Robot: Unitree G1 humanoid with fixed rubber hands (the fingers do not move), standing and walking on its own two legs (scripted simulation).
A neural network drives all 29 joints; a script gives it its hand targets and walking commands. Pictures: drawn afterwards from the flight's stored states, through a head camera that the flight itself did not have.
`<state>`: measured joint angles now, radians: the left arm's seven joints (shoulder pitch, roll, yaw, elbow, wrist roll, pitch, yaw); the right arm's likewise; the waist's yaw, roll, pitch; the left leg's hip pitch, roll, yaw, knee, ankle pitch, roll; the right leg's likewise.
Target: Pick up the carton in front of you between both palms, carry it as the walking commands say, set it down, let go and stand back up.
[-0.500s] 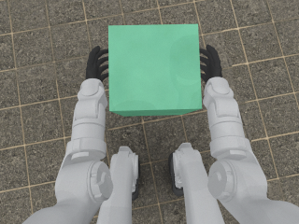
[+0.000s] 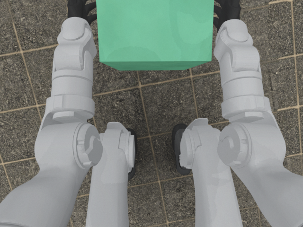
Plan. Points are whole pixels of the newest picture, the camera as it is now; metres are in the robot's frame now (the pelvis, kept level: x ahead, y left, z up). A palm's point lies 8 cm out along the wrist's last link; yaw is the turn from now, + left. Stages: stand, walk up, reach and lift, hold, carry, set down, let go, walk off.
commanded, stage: set down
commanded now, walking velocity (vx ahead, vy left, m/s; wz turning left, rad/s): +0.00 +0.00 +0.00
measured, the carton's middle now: (153, 25) +0.55 +0.00 -0.21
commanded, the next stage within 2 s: none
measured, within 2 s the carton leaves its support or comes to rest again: rests again in 0.54 s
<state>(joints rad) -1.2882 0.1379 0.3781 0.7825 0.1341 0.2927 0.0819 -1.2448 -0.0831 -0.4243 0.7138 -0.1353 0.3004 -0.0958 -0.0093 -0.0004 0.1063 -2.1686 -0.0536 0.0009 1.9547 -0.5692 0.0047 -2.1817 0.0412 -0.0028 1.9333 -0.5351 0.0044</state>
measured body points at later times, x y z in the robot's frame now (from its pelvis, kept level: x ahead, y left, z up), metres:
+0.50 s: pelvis +0.00 +0.00 -0.07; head +0.38 +0.01 +0.18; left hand +0.58 +0.15 -0.23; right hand +0.56 -0.15 -0.23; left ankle +0.10 +0.11 -0.41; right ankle +0.11 -0.11 -0.41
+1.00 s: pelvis -0.01 +0.00 -0.08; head +0.36 +0.01 +0.16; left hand +0.57 +0.15 -0.25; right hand +0.56 -0.16 -0.24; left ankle +0.10 +0.11 -0.41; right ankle +0.11 -0.11 -0.41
